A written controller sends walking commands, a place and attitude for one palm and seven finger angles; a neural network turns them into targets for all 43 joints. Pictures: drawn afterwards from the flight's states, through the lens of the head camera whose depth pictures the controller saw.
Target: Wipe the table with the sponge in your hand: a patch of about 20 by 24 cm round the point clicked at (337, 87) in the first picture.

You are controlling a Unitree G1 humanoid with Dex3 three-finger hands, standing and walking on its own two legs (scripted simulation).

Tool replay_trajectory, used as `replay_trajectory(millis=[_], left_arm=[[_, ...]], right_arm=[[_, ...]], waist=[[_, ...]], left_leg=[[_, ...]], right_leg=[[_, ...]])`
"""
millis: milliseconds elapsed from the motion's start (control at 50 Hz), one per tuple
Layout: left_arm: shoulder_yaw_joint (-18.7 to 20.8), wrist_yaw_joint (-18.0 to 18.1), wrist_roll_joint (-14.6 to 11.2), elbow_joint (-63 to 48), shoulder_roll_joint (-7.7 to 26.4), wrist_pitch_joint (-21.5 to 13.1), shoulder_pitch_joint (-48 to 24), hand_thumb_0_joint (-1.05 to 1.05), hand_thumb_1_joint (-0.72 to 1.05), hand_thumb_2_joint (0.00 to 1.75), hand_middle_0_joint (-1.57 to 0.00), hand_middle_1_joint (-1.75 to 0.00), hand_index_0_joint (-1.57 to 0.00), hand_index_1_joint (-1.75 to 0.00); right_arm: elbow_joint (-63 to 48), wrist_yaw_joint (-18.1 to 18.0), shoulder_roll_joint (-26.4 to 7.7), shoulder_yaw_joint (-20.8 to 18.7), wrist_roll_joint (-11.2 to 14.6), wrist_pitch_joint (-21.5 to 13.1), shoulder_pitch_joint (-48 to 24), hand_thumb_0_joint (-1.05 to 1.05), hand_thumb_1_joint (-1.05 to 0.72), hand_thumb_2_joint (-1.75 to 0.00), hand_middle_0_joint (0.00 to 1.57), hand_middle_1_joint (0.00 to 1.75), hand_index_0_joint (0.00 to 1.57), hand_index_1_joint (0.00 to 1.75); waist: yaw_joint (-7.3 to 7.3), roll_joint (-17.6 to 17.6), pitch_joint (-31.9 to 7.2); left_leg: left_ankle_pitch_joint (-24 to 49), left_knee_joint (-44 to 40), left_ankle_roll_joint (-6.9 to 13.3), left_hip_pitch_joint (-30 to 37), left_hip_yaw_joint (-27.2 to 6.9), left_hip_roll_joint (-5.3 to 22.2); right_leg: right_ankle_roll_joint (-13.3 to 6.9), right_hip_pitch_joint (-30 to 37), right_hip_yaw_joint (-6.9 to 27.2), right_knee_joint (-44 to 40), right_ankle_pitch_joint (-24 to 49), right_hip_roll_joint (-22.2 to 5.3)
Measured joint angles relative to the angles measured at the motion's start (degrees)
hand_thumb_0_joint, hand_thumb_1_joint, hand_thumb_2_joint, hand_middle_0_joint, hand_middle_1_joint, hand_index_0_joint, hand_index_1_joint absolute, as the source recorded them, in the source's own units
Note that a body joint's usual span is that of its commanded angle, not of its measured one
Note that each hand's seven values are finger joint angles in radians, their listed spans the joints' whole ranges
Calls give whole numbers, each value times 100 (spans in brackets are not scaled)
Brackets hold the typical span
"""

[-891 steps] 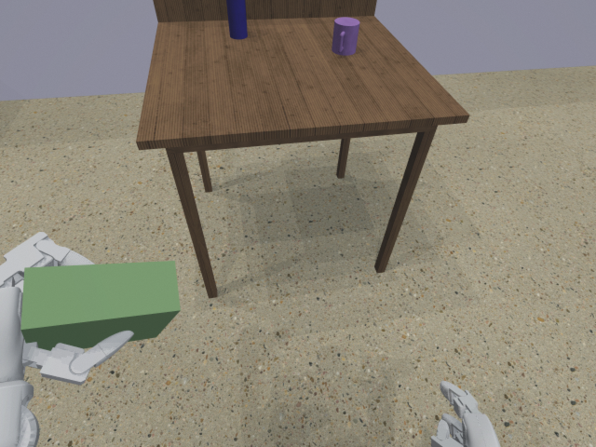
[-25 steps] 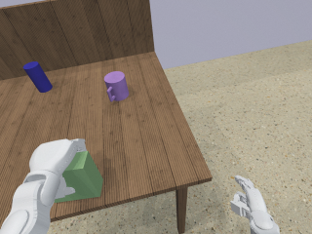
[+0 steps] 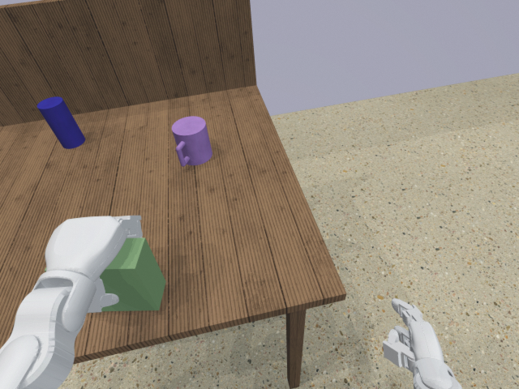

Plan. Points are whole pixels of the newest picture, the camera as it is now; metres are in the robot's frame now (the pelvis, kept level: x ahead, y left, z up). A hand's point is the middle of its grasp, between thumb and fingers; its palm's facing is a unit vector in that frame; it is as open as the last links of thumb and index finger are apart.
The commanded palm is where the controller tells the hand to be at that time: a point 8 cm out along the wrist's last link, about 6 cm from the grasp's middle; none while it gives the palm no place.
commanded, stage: move the sponge above the wiping area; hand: left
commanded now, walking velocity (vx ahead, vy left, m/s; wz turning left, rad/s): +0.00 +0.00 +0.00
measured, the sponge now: (117, 283) +0.22 +0.28 +0.05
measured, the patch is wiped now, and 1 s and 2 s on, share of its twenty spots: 0.00 0.00 0.00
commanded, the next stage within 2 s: lower the sponge onto the table in 0.70 s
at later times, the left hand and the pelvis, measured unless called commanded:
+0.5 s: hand (77, 247) +0.22 +0.30 +0.14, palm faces +0.14 +0.01 -0.99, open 9.3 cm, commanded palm +0.19 +0.31 +0.19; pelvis +0.00 +0.00 +0.00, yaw +0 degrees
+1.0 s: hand (59, 231) +0.23 +0.33 +0.16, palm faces +0.21 -0.02 -0.98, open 9.3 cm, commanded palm +0.19 +0.31 +0.19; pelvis +0.00 +0.01 +0.00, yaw +0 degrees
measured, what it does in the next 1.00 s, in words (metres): stands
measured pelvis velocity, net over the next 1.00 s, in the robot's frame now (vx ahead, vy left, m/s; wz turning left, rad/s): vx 0.00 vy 0.01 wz -0.01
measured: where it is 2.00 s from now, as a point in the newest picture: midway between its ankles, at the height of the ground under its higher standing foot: outside the picture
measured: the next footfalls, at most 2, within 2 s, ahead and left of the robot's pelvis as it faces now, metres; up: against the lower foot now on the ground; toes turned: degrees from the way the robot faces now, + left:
none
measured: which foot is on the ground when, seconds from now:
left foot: down 0.00-1.00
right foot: down 0.00-1.00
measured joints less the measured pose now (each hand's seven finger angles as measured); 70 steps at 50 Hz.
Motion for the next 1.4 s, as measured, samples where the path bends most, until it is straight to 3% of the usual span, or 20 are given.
replay_trajectory(millis=[60, 120, 240, 300, 340, 400, 460, 560, 620, 680, 720, 780, 860, 900, 980, 1040, 1100, 1200, 1300, 1400], left_arm=[[316, 448, -82, 130, 124, 22, -249, 0, -45, 103, -81, -140, -83, -139], [679, 617, -295, 477, 134, 515, -577, 0, -45, 103, -81, -140, -83, -140], [778, -20, -511, 649, 61, 1416, -393, 0, -45, 103, -80, -141, -82, -140], [433, -420, -468, 440, -59, 1223, -19, 0, -45, 103, -80, -142, -82, -141], [238, -543, -390, 235, -91, 794, 174, 0, -45, 103, -80, -142, -82, -141], [193, -299, -193, -138, 13, 26, 342, 0, -45, 103, -81, -141, -82, -140], [394, 232, -121, -301, 162, -315, 308, 0, -45, 103, -81, -141, -83, -140], [846, 644, -409, 252, 136, 433, -300, 0, -45, 104, -81, -141, -83, -140], [916, 412, -510, 510, 51, 1077, -463, 0, -45, 104, -81, -141, -82, -140], [617, 37, -513, 470, -135, 1328, -322, 0, -45, 104, -80, -142, -82, -141], [314, -202, -448, 305, -271, 1241, -126, 0, -45, 104, -80, -142, -82, -141], [-86, -364, -230, -18, -315, 710, 127, 0, -45, 104, -81, -142, -82, -141], [-117, 90, 39, -354, -88, 66, 196, 0, -46, 104, -81, -141, -83, -140], [66, 399, 8, -314, -27, 92, 58, 0, -46, 104, -81, -141, -83, -140], [528, 655, -256, 67, -43, 730, -357, 0, -46, 104, -81, -141, -83, -140], [753, 444, -430, 242, -72, 1296, -383, 0, -46, 104, -81, -141, -82, -141], [636, 70, -481, 261, -123, 1545, -183, 0, -46, 104, -81, -142, -82, -141], [72, -400, -276, 175, -197, 1018, 63, 0, -46, 104, -81, -142, -82, -141], [113, 17, 14, 96, -12, 33, -18, 0, -46, 104, -81, -141, -83, -140], [578, 486, -201, 422, 0, 214, -298, 0, -46, 104, -81, -141, -83, -140]], right_arm=[[92, 37, 75, -37, 52, 25, 19, 1, -91, -90, 20, 30, 20, 30], [225, 116, 69, -13, 140, 120, -81, 1, -91, -90, 20, 30, 20, 30], [53, 196, -118, 32, 252, 225, -189, 1, -91, -90, 20, 30, 20, 30], [-60, 170, -203, 10, 203, 176, -149, 1, -91, -90, 20, 30, 20, 30], [-81, 108, -197, -6, 123, 108, -87, 1, -91, -90, 20, 30, 20, 30], [-51, -10, -103, -37, 6, -15, 54, 1, -91, -90, 20, 30, 20, 30], [16, -20, 24, -86, -6, -55, 119, 1, -91, -90, 20, 30, 20, 30], [211, 115, 82, -46, 142, 122, -75, 1, -91, -90, 20, 30, 20, 30], [174, 151, 39, 28, 226, 190, -191, 1, -91, -90, 20, 30, 20, 30], [17, 169, -45, 39, 239, 156, -197, 1, -91, -90, 21, 30, 20, 30], [-40, 173, -80, 47, 204, 113, -200, 1, -91, -90, 21, 30, 20, 30], [-78, 147, -57, 40, 69, 74, -128, 1, -91, -90, 20, 30, 20, 30], [-5, 104, 72, 20, -29, 34, -30, 1, -91, -90, 20, 30, 20, 30], [55, 143, 124, 1, 7, 76, -32, 1, -91, -90, 20, 30, 20, 30], [197, 244, 137, 32, 113, 221, -154, 1, -91, -90, 20, 30, 20, 30], [165, 272, 74, 84, 192, 301, -246, 1, -91, -90, 21, 30, 20, 30], [39, 259, -35, 89, 228, 299, -257, 1, -91, -90, 21, 30, 20, 30], [-46, 130, -144, 54, 126, 171, -166, 1, -91, -90, 20, 30, 20, 30], [41, -2, -10, -1, 19, 13, -30, 1, -91, -90, 20, 30, 20, 30], [189, 98, 106, -3, 98, 84, -67, 1, -91, -90, 20, 30, 20, 30]], waist=[[27, 7, -31], [-46, 69, -89], [-270, 225, -145], [-275, 228, -101], [-210, 158, -52], [-44, 27, -11], [71, -9, -44], [7, 93, -131], [-115, 159, -155], [-194, 230, -150], [-198, 233, -121], [-133, 141, -82], [33, 17, -59], [74, 16, -64], [9, 71, -132], [-108, 131, -170], [-190, 179, -163], [-134, 108, -47], [25, -8, 22], [-41, 24, -62]], left_leg=[[-16, -19, -34, 70, 20, 53], [7, -62, -41, 76, 27, 57], [57, -58, 12, -104, -4, -20], [34, 8, 46, -168, -22, -58], [5, 54, 56, -161, -26, -63], [-40, 81, 42, -69, -27, -38], [-81, 94, 14, 13, -5, 16], [-26, 16, 19, 39, 8, 6], [57, -59, 50, -22, -7, -50], [107, -82, 96, -105, -36, -112], [112, -71, 122, -134, -28, -137], [88, -52, 138, -101, -13, -152], [25, -37, 100, 35, 42, -87], [12, -48, 77, 96, 63, -50], [55, -115, 63, 108, 65, -40], [98, -148, 74, 45, 53, -60], [114, -119, 96, -45, 13, -93], [83, -18, 114, -99, -49, -120], [23, 19, 67, 5, -34, -49], [32, -45, 37, 37, 5, -13]], right_leg=[[-21, 95, 24, -98, 44, 54], [-12, 99, 33, -143, 73, 58], [46, -99, 0, -56, 54, -20], [71, -166, -19, 35, 7, -59], [72, -157, -24, 81, -25, -64], [47, -46, -22, 61, -44, -36], [22, 73, 5, -36, -8, 20], [57, 106, 21, -134, 67, 9], [93, 22, 6, -135, 94, -47], [134, -63, -24, -113, 103, -110], [151, -107, -17, -72, 90, -136], [157, -94, -1, -16, 51, -150], [108, 43, 59, -58, 45, -81], [89, 117, 82, -124, 75, -42], [102, 132, 88, -199, 129, -33], [115, 59, 75, -197, 144, -54], [133, -23, 34, -148, 128, -88], [131, -56, -30, -45, 69, -115], [72, 75, -11, -102, 76, -40], [67, 99, 33, -185, 118, -4]])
